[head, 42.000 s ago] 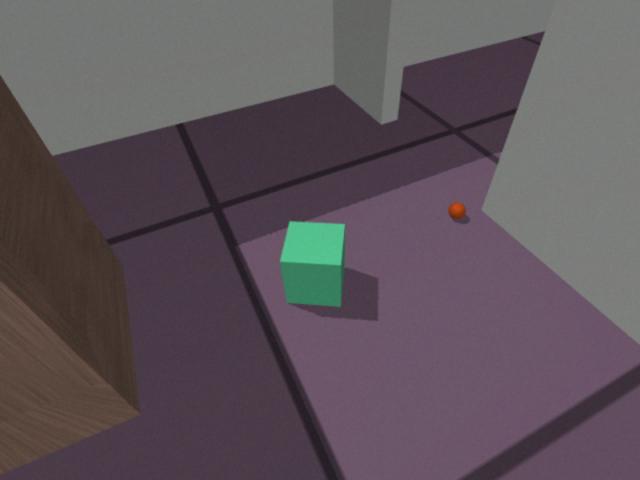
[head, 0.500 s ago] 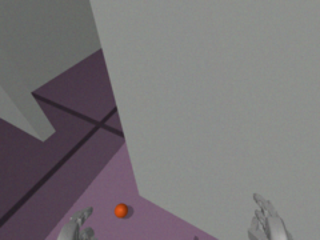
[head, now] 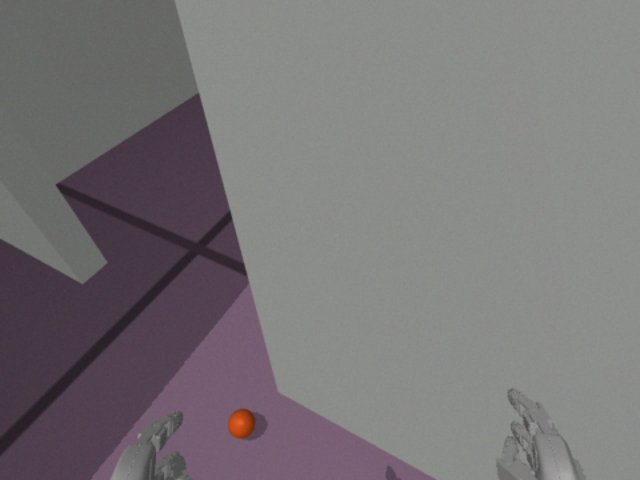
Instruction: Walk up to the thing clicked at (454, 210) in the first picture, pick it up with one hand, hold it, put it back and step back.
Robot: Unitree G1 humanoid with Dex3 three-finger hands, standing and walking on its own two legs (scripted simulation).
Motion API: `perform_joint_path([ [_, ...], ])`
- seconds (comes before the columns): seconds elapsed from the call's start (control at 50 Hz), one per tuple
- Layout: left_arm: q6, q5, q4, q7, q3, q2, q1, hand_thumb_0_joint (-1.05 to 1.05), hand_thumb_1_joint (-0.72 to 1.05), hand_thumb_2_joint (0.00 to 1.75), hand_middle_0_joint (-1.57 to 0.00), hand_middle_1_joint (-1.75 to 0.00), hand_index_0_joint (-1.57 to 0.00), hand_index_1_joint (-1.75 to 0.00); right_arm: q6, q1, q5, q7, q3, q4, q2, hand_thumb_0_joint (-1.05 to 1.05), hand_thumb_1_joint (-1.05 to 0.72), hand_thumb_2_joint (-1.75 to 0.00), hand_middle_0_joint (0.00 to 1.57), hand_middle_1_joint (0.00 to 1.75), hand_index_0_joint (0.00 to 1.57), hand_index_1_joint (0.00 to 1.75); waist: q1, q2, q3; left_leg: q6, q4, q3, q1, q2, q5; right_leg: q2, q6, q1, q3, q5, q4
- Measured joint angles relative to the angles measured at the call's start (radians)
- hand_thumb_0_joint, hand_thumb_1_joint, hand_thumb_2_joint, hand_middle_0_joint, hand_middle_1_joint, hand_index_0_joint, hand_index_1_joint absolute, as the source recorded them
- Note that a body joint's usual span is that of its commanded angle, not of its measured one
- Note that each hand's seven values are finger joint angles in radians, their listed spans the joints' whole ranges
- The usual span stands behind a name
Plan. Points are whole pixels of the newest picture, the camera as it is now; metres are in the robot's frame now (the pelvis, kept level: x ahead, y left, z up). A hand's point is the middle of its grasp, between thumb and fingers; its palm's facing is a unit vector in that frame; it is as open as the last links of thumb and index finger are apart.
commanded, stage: home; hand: left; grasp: from above
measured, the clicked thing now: (241, 423) +0.43 +0.26 -0.68
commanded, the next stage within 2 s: stand in 0.44 s
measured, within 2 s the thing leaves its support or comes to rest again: neither
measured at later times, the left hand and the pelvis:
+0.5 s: hand out of the picture +0.16 +0.18 -0.04, palm faces +0.04 -0.98 -0.21, open 7.4 cm; pelvis +0.00 +0.00 +0.00, yaw +0 degrees
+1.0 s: hand out of the picture +0.05 +0.24 -0.11, palm faces +0.04 -0.94 -0.33, open 7.4 cm; pelvis +0.00 +0.01 +0.05, yaw +0 degrees
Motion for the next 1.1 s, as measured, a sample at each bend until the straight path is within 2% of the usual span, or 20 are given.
perform_joint_path([
  [0.54, 0.004, -0.004, -0.008, 0.002, -0.002, 0.0, 0.004, 0.01, 0.9, 0.89, -0.2, -0.3, -0.2, -0.29, 0.017, 0.003, 0.003, 0.005, 0.0, -0.018, -0.001, 0.02, -0.9, -0.9, 0.21, 0.3, 0.2, 0.3, -0.001, 0.002, -0.002, -0.003, 0.006, -0.005, -0.01, 0.001, 0.003, 0.001, -0.004, -0.01, -0.003, 0.0, 0.009],
  [0.58, -0.121, 0.044, 0.132, 0.01, -0.024, 0.016, -0.074, 0.01, 0.9, 0.89, -0.2, -0.3, -0.2, -0.29, 0.05, -0.035, -0.055, 0.034, -0.016, 0.04, -0.006, 0.01, -0.9, -0.9, 0.21, 0.3, 0.2, 0.3, 0.019, -0.016, 0.067, 0.001, -0.016, 0.007, 0.052, -0.007, 0.013, -0.006, -0.006, 0.042, 0.007, 0.003, 0.003],
  [0.62, -0.233, 0.081, 0.324, 0.013, -0.032, 0.031, -0.17, 0.01, 0.9, 0.89, -0.2, -0.3, -0.2, -0.29, 0.123, -0.078, -0.091, 0.085, -0.015, 0.118, -0.029, 0.01, -0.9, -0.9, 0.21, 0.3, 0.2, 0.3, 0.042, -0.036, 0.115, 0.005, -0.056, 0.021, 0.108, -0.018, 0.033, -0.018, -0.01, 0.086, 0.02, 0.012, -0.015],
  [0.66, -0.298, 0.101, 0.477, 0.011, -0.03, 0.046, -0.233, 0.01, 0.9, 0.89, -0.2, -0.3, -0.2, -0.3, 0.17, -0.103, -0.088, 0.129, -0.021, 0.178, -0.047, 0.01, -0.9, -0.9, 0.21, 0.3, 0.21, 0.3, 0.053, -0.052, 0.149, 0.008, -0.096, 0.031, 0.155, -0.03, 0.053, -0.03, -0.007, 0.123, 0.028, 0.021, -0.035],
  [0.7, -0.334, 0.105, 0.593, 0.008, -0.019, 0.056, -0.264, 0.01, 0.9, 0.89, -0.2, -0.3, -0.2, -0.3, 0.195, -0.108, -0.074, 0.156, -0.037, 0.219, -0.058, 0.01, -0.9, -0.9, 0.21, 0.3, 0.21, 0.3, 0.058, -0.062, 0.169, 0.01, -0.132, 0.037, 0.194, -0.038, 0.069, -0.038, -0.002, 0.157, 0.033, 0.031, -0.06],
  [0.78, -0.378, 0.105, 0.777, 0.013, 0.002, 0.067, -0.28, 0.01, 0.9, 0.89, -0.2, -0.3, -0.2, -0.3, 0.22, -0.098, -0.065, 0.176, -0.066, 0.283, -0.072, 0.01, -0.9, -0.9, 0.21, 0.3, 0.21, 0.3, 0.057, -0.065, 0.188, 0.014, -0.198, 0.041, 0.261, -0.04, 0.092, -0.04, 0.006, 0.223, 0.035, 0.058, -0.127],
  [0.86, -0.406, 0.102, 0.922, 0.014, 0.015, 0.066, -0.276, 0.01, 0.9, 0.89, -0.2, -0.3, -0.2, -0.3, 0.239, -0.084, -0.062, 0.176, -0.077, 0.341, -0.079, 0.01, -0.9, -0.9, 0.21, 0.3, 0.2, 0.3, 0.055, -0.055, 0.202, 0.017, -0.263, 0.037, 0.321, -0.037, 0.117, -0.036, 0.01, 0.293, 0.028, 0.092, -0.21],
  [1.1, -0.432, 0.087, 1.176, 0.014, 0.006, 0.045, -0.281, 0.01, 0.9, 0.89, -0.2, -0.3, -0.2, -0.3, 0.261, -0.101, -0.039, 0.162, -0.062, 0.476, -0.058, 0.01, -0.9, -0.9, 0.21, 0.3, 0.2, 0.3, 0.06, -0.038, 0.228, 0.02, -0.484, 0.041, 0.491, -0.043, 0.222, -0.041, 0.016, 0.467, 0.023, 0.2, -0.438],
])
